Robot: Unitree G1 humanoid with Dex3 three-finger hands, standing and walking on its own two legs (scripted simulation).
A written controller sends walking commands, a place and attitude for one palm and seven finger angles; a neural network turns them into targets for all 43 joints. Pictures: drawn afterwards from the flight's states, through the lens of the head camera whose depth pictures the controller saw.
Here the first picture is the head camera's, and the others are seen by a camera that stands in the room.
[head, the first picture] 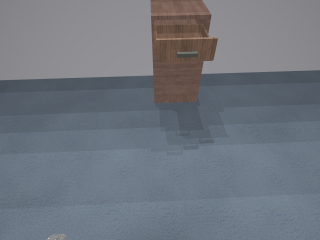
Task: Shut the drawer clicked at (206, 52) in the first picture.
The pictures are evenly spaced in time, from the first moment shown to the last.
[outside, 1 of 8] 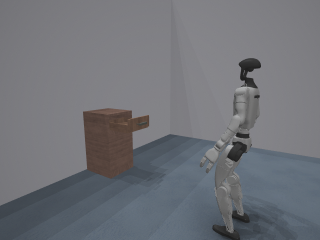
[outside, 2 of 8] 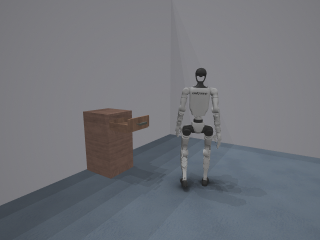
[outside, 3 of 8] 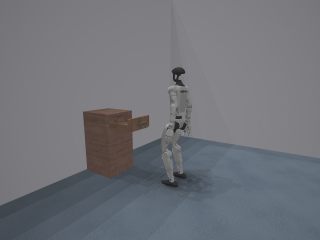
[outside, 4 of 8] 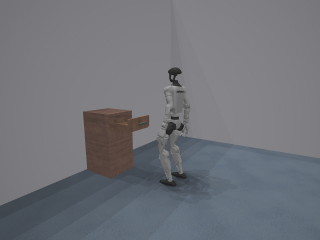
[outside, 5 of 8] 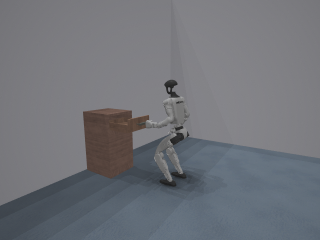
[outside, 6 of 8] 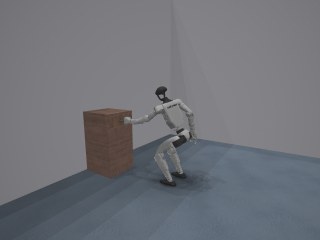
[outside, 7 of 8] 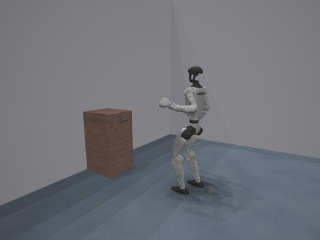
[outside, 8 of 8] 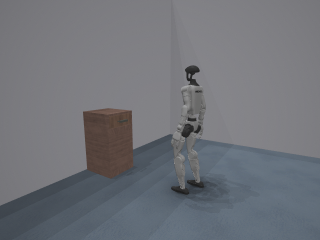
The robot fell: no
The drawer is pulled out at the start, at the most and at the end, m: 0.30 0.30 0.00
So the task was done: yes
